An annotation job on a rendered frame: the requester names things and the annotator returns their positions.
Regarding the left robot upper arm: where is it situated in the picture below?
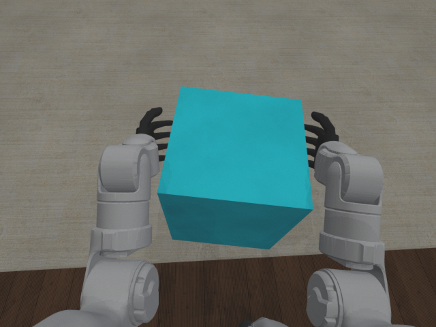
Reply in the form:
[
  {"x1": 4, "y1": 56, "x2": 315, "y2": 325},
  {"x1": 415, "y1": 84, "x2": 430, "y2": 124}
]
[{"x1": 33, "y1": 259, "x2": 159, "y2": 327}]

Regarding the left robot hand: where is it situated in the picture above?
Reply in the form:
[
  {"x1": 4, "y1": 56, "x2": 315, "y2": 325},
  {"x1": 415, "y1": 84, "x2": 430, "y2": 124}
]
[{"x1": 136, "y1": 107, "x2": 173, "y2": 161}]

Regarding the robot left forearm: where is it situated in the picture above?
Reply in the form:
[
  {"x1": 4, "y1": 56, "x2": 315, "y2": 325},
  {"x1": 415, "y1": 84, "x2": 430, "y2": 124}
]
[{"x1": 80, "y1": 134, "x2": 159, "y2": 308}]

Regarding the right robot hand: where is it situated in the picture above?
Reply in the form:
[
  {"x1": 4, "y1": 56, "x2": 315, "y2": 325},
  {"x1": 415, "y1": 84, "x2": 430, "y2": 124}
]
[{"x1": 304, "y1": 112, "x2": 339, "y2": 169}]

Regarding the right robot upper arm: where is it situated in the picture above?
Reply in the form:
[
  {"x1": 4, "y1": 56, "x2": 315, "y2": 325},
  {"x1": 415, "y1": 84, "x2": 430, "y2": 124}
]
[{"x1": 307, "y1": 268, "x2": 415, "y2": 327}]

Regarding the carton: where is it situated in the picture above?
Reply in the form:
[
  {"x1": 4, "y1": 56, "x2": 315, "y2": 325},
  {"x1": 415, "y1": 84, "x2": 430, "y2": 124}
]
[{"x1": 157, "y1": 87, "x2": 313, "y2": 249}]

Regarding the robot right forearm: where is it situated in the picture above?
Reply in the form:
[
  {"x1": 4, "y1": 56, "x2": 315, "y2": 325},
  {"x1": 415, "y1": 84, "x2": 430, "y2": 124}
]
[{"x1": 314, "y1": 141, "x2": 391, "y2": 321}]

